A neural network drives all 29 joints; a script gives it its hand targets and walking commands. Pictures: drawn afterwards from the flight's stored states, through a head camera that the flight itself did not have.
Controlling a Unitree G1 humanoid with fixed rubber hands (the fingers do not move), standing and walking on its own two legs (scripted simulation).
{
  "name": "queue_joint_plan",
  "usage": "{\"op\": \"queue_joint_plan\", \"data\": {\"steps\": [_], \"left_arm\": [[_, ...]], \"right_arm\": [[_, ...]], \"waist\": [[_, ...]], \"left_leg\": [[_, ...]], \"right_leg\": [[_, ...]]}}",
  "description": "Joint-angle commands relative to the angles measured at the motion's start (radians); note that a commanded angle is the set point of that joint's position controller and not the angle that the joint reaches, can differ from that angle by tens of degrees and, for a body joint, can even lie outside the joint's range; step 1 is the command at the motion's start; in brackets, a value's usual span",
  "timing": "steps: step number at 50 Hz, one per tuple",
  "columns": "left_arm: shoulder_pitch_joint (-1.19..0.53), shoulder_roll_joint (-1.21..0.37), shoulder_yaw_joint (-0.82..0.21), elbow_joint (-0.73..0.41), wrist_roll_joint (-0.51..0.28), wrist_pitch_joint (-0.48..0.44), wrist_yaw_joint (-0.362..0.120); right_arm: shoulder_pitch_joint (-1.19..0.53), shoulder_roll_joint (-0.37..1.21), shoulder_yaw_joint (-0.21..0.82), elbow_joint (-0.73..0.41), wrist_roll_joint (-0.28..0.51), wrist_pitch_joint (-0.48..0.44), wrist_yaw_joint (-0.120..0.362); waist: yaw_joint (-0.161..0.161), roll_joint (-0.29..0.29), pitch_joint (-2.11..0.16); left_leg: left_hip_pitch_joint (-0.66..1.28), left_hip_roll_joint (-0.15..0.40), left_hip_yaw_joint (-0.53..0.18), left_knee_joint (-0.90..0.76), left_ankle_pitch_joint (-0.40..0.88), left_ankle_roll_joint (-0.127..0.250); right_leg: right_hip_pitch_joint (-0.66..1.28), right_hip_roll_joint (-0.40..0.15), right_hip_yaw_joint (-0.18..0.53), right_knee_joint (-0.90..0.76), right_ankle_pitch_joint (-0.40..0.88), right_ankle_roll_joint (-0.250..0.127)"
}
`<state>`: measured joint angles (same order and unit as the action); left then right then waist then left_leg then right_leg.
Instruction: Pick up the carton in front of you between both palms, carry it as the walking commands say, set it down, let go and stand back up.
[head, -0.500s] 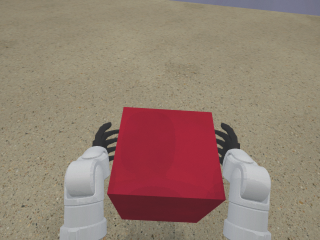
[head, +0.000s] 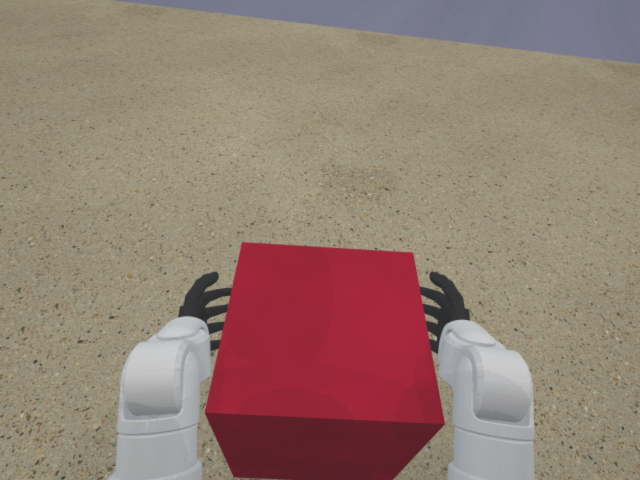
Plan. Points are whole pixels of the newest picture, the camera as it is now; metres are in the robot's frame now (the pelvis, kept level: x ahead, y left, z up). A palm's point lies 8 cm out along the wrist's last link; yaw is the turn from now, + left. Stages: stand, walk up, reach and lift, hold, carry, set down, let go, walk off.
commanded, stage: carry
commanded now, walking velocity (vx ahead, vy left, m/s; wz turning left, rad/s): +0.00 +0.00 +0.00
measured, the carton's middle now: (319, 369) +0.26 +0.00 +0.01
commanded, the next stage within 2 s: none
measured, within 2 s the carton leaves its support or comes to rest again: neither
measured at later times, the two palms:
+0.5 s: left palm (228, 230) +0.41 +0.14 +0.10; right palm (439, 235) +0.42 -0.16 +0.11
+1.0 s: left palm (227, 254) +0.40 +0.14 +0.07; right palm (433, 257) +0.41 -0.16 +0.08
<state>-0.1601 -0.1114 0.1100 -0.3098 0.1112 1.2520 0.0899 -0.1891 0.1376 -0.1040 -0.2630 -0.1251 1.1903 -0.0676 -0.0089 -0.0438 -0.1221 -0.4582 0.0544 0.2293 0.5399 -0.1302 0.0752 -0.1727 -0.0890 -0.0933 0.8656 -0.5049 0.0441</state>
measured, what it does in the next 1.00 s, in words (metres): walks ahead: right foot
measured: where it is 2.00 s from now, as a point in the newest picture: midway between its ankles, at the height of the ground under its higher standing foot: outside the picture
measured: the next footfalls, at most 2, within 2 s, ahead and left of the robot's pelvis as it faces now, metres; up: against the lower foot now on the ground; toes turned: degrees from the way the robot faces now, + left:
right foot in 0.22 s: +0.17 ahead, -0.12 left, +0.00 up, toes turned +13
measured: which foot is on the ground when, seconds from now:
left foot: down 0.00-1.00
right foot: up 0.00-0.20, down 0.22-1.00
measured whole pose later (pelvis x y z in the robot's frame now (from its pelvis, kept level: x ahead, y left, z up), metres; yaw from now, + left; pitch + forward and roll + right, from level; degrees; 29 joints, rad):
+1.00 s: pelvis +0.14 -0.01 +0.01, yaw +1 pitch +2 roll +0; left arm -0.10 -0.13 0.08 -0.14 0.17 1.05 0.06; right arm -0.12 0.13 -0.10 -0.13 -0.17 1.02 -0.04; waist 0.00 0.00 -0.13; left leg -0.21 0.07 0.18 0.53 -0.35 -0.01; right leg -0.27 -0.07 -0.17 0.54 -0.30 0.00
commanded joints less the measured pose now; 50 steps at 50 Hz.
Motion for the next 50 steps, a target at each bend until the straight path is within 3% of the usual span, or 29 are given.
{"op": "queue_joint_plan", "data": {"steps": [1,2,3,4,6,8,10,11,12,13,14,18,21,30,34,44,50], "left_arm": [[-0.495,-0.918,-0.726,-0.083,-0.41,-0.025,-0.258],[-0.504,-0.943,-0.733,-0.099,-0.413,-0.037,-0.258],[-0.513,-0.961,-0.74,-0.115,-0.411,-0.049,-0.256],[-0.51,-0.97,-0.75,-0.127,-0.407,-0.06,-0.251],[-0.47,-0.985,-0.755,-0.132,-0.399,-0.073,-0.242],[-0.438,-0.964,-0.755,-0.151,-0.39,-0.078,-0.234],[-0.439,-0.937,-0.749,-0.181,-0.392,-0.071,-0.235],[-0.44,-0.918,-0.744,-0.185,-0.394,-0.061,-0.237],[-0.438,-0.892,-0.738,-0.179,-0.393,-0.049,-0.24],[-0.454,-0.889,-0.728,-0.152,-0.382,-0.047,-0.245],[-0.442,-0.881,-0.713,-0.119,-0.383,-0.038,-0.249],[-0.39,-0.866,-0.682,-0.021,-0.372,-0.021,-0.259],[-0.441,-0.892,-0.689,-0.02,-0.383,-0.024,-0.261],[-0.481,-0.923,-0.716,-0.071,-0.401,-0.038,-0.256],[-0.46,-0.929,-0.728,-0.046,-0.387,-0.057,-0.261],[-0.453,-0.896,-0.71,0.02,-0.322,-0.189,-0.266],[-0.429,-0.839,-0.642,0.102,-0.254,-0.274,-0.263]], "right_arm": [[-0.346,0.91,0.679,-0.05,0.412,0.024,0.244],[-0.365,0.946,0.687,-0.068,0.42,0.013,0.248],[-0.384,0.977,0.698,-0.082,0.426,0.003,0.252],[-0.389,0.988,0.707,-0.09,0.431,-0.004,0.256],[-0.355,0.975,0.708,-0.101,0.434,-0.012,0.258],[-0.325,0.952,0.711,-0.122,0.431,-0.014,0.259],[-0.329,0.924,0.715,-0.143,0.429,-0.01,0.258],[-0.324,0.909,0.71,-0.136,0.421,-0.006,0.255],[-0.315,0.888,0.705,-0.124,0.41,0.001,0.253],[-0.354,0.873,0.718,-0.148,0.417,0.016,0.251],[-0.37,0.86,0.714,-0.13,0.415,0.03,0.25],[-0.344,0.842,0.698,-0.041,0.393,0.052,0.25],[-0.38,0.871,0.7,-0.027,0.4,0.047,0.25],[-0.379,0.913,0.701,-0.043,0.404,0.029,0.245],[-0.354,0.918,0.708,-0.021,0.387,0.008,0.249],[-0.356,0.89,0.692,0.046,0.321,-0.122,0.253],[-0.331,0.833,0.62,0.132,0.249,-0.208,0.248]], "waist": [[-0.014,0.191,-0.328],[-0.006,0.138,-0.313],[0.002,0.143,-0.298],[0.005,0.174,-0.299],[0.002,0.203,-0.326],[-0.001,0.199,-0.342],[0.005,0.167,-0.32],[0.006,0.146,-0.307],[0.001,0.089,-0.286],[-0.004,-0.014,-0.251],[0.001,-0.033,-0.216],[0.005,-0.02,-0.223],[0.007,-0.006,-0.247],[0.007,0.052,-0.292],[0.007,0.058,-0.281],[0.006,0.044,-0.214],[0.005,0.043,-0.178]], "left_leg": [[0.622,0.344,-0.414,-0.184,0.701,0.135],[0.55,0.318,-0.335,-0.206,0.644,0.09],[0.479,0.274,-0.256,-0.228,0.569,0.048],[0.448,0.243,-0.202,-0.233,0.558,0.035],[0.442,0.229,-0.163,-0.227,0.488,0.046],[0.433,0.222,-0.131,-0.201,0.426,0.041],[0.357,0.175,-0.095,-0.162,0.223,-0.014],[0.29,0.168,-0.097,-0.145,0.112,-0.043],[0.234,0.144,-0.084,-0.113,-0.016,-0.071],[0.257,0.102,-0.095,-0.139,-0.036,-0.097],[0.276,0.112,-0.104,-0.126,-0.004,-0.101],[0.293,0.117,-0.108,-0.039,0.288,-0.112],[0.292,0.106,-0.101,-0.021,0.323,-0.119],[0.356,0.111,-0.11,-0.003,0.478,-0.103],[0.358,0.117,-0.115,-0.007,0.482,-0.097],[0.302,0.12,-0.124,-0.043,0.246,-0.079],[0.279,0.12,-0.134,-0.081,0.124,-0.074]], "right_leg": [[-0.392,0.027,0.076,0.284,-0.051,-0.019],[-0.351,-0.013,0.091,0.15,-0.01,-0.024],[-0.283,-0.014,0.07,-0.009,0.025,-0.02],[-0.217,0.014,0.031,-0.11,0.045,-0.013],[-0.14,0.041,-0.009,-0.245,0.085,-0.008],[-0.08,0.034,-0.047,-0.363,0.236,-0.011],[0.038,0.007,-0.058,-0.515,0.473,-0.009],[0.104,-0.044,-0.03,-0.518,0.517,-0.01],[0.125,-0.123,0.043,-0.507,0.624,-0.017],[0.062,-0.148,0.066,-0.459,0.676,-0.041],[0.033,-0.14,0.058,-0.454,0.689,-0.044],[0.051,-0.113,0.033,-0.384,0.955,-0.049],[0.073,-0.108,0.023,-0.355,1.038,-0.054],[0.046,-0.077,0.002,-0.307,0.922,-0.047],[0.035,-0.073,0.001,-0.31,0.867,-0.043],[0.007,-0.082,0.014,-0.346,0.678,-0.054],[-0.007,-0.083,0.021,-0.387,0.566,-0.056]]}}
